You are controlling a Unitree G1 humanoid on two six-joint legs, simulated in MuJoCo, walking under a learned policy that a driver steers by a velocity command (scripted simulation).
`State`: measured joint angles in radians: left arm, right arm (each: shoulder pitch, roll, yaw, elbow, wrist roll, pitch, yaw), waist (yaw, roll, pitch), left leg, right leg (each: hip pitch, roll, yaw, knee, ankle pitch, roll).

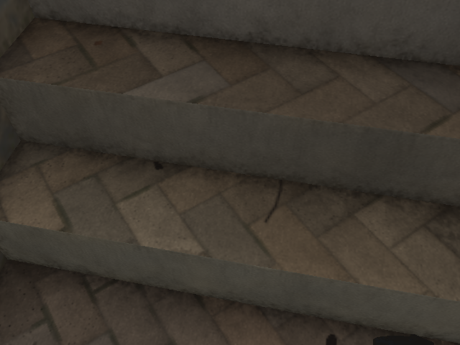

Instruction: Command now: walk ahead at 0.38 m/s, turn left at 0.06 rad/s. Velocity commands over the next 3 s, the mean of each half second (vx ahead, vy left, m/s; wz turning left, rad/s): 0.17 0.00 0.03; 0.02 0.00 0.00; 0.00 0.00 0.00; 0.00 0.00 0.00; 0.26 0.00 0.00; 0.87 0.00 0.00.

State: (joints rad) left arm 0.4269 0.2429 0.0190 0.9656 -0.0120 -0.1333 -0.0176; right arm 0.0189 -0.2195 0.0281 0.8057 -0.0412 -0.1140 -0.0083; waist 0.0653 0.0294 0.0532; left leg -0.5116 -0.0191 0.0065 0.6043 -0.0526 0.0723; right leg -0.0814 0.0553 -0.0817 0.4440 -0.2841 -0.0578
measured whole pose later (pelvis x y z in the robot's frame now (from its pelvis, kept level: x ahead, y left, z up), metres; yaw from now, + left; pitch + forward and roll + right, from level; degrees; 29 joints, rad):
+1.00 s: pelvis +0.16 -0.11 +0.12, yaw -1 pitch -1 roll +1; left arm 0.16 0.12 -0.03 0.56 0.03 0.00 0.13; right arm 0.26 -0.26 -0.02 0.63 -0.02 0.14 -0.09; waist 0.02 -0.01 0.04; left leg -0.71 -0.13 -0.13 1.76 -0.12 -0.14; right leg -0.63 -0.14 -0.12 1.18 -0.53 -0.03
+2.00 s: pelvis +0.03 +0.03 +0.00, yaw +0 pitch +0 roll +1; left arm 0.25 0.15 0.04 1.03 0.00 -0.01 0.04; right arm 0.29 -0.14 -0.03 0.84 -0.02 0.01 -0.04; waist 0.00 -0.02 0.02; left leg -0.22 -0.08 0.09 0.36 -0.15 0.09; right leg -0.18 -0.04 0.05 0.45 -0.27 0.04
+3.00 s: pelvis +0.10 +0.00 +0.00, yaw +1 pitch +2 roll +0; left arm 0.08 0.15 -0.01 0.69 0.01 -0.06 0.01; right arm 0.13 -0.17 -0.01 0.71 -0.01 -0.05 -0.01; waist -0.03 0.00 -0.01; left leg -0.21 -0.03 0.01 0.36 -0.18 0.04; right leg -0.16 0.03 -0.03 0.51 -0.27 -0.06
